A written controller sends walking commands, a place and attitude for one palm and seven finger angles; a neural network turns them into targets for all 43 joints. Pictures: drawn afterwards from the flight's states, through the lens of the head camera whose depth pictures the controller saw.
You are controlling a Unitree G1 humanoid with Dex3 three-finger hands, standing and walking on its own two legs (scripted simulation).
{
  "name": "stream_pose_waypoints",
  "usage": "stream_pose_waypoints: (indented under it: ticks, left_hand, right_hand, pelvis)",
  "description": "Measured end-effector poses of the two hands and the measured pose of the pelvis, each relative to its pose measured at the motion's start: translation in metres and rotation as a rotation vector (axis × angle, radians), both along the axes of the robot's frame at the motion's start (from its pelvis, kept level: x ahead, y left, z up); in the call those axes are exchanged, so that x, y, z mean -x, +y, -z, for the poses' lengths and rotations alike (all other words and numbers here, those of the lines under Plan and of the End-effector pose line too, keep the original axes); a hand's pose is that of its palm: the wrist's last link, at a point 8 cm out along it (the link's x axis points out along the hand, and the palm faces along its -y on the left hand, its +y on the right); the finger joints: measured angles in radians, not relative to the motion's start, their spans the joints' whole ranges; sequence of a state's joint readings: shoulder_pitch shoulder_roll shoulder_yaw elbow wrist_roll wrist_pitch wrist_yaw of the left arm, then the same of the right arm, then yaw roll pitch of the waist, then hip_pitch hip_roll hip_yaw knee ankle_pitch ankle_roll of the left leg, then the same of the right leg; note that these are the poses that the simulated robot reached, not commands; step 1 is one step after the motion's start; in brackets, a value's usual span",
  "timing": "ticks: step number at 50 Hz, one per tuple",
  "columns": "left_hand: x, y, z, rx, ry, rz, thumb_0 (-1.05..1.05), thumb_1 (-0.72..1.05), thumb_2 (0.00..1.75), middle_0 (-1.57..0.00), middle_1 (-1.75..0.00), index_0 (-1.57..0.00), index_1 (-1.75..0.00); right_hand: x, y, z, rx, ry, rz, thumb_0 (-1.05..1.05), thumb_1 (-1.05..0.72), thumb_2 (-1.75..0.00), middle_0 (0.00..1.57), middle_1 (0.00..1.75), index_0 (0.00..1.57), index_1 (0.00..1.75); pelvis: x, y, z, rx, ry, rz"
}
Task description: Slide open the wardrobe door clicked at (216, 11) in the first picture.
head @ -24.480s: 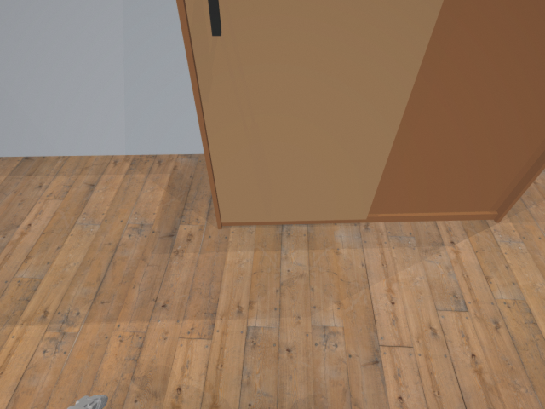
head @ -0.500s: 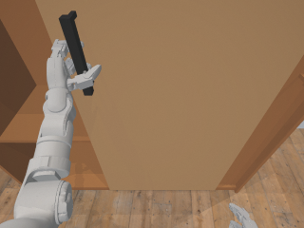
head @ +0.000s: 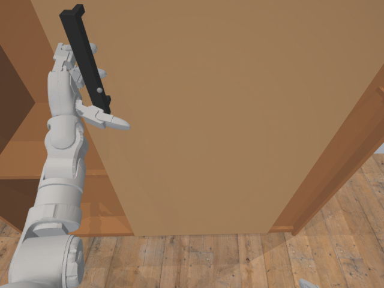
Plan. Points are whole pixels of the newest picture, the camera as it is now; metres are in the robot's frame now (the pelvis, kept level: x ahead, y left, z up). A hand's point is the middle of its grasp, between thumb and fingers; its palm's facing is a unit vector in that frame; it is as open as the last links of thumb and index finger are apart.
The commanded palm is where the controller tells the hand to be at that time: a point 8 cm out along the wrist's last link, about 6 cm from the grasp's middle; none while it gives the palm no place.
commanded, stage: slip the hand off the handle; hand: left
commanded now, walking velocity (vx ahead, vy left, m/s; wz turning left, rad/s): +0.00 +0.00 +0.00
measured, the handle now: (92, 67) +0.46 +0.22 +0.24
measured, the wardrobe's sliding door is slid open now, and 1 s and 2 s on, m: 0.51 0.51 0.51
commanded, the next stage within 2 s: draw the hand back to the body in 1.24 s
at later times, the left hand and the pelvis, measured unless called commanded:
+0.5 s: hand (80, 89) +0.41 +0.24 +0.22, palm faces +0.28 -0.96 -0.09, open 14.7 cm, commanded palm +0.37 +0.30 +0.21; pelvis +0.02 +0.00 +0.00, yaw -1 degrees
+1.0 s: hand (43, 122) +0.32 +0.26 +0.22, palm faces +0.31 -0.95 -0.08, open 14.7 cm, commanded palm +0.28 +0.30 +0.21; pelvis +0.02 +0.00 +0.00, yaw +0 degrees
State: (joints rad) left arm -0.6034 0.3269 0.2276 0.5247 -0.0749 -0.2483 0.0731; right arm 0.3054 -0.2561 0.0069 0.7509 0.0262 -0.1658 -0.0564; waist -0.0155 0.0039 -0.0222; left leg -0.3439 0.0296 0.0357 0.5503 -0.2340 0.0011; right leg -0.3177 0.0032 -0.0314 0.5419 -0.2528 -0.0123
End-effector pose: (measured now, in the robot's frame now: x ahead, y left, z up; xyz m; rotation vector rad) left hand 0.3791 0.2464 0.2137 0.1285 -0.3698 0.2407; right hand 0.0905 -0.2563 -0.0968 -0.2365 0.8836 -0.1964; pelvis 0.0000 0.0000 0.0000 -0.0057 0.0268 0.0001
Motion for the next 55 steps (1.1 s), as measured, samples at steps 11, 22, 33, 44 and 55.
stream_pose_waypoints:
  ticks: [11, 22, 33, 44, 55]
  left_hand:
    - [-0.004, 0.010, -0.005, 0.011, 0.033, 0.037, -0.02, -0.56, 0.20, -0.46, -1.28, -0.26, -1.15]
    - [-0.004, 0.023, -0.003, 0.014, 0.063, 0.007, -0.02, -0.56, 0.20, -0.50, -1.26, -0.26, -1.15]
    - [0.024, 0.069, 0.000, -0.005, 0.046, -0.087, -0.02, -0.56, 0.20, -0.33, -1.19, -0.26, -1.15]
    - [0.063, 0.063, 0.004, 0.008, 0.022, -0.043, -0.02, -0.56, 0.20, -0.26, -1.16, -0.26, -1.15]
    - [0.118, 0.061, 0.000, -0.007, -0.001, -0.066, -0.02, -0.56, 0.20, -0.25, -1.15, -0.26, -1.15]
  right_hand:
    - [-0.074, 0.030, -0.019, -0.031, -0.145, -0.063, 0.01, -0.90, -0.90, 0.20, 0.30, 0.21, 0.30]
    - [-0.067, 0.027, -0.014, -0.032, -0.097, -0.031, 0.01, -0.90, -0.90, 0.20, 0.30, 0.21, 0.30]
    - [-0.026, 0.002, -0.001, -0.001, 0.007, 0.021, 0.01, -0.90, -0.90, 0.20, 0.30, 0.21, 0.30]
    - [-0.054, 0.005, -0.010, -0.007, -0.101, -0.017, 0.01, -0.90, -0.90, 0.20, 0.30, 0.21, 0.30]
    - [-0.112, 0.037, -0.034, -0.054, -0.288, -0.147, 0.01, -0.90, -0.90, 0.20, 0.30, 0.21, 0.30]
  pelvis:
    - [-0.015, 0.007, -0.002, 0.000, 0.005, 0.001]
    - [-0.019, 0.005, -0.002, 0.000, 0.006, 0.009]
    - [-0.018, -0.001, -0.001, 0.002, 0.007, 0.009]
    - [-0.018, -0.001, 0.000, 0.000, -0.011, 0.007]
    - [-0.016, -0.002, 0.000, 0.000, -0.049, -0.015]
